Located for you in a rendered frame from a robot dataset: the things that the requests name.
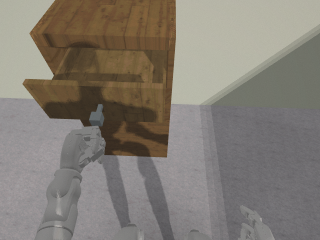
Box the robot left hand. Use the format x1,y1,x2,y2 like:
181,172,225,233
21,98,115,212
60,126,106,173

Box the left robot forearm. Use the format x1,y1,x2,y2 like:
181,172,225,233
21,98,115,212
34,168,83,240

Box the robot left thigh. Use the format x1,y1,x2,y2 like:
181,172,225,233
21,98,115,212
112,226,144,240

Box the robot right shin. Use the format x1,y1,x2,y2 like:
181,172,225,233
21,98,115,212
189,229,200,233

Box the handle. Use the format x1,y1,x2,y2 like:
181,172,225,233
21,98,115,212
89,104,105,127

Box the cabinet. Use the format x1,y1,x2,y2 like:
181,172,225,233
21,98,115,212
29,0,176,158

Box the drawer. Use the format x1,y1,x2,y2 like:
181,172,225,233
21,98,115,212
22,47,167,123

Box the robot right hand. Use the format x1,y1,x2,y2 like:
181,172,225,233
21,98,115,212
237,205,275,240

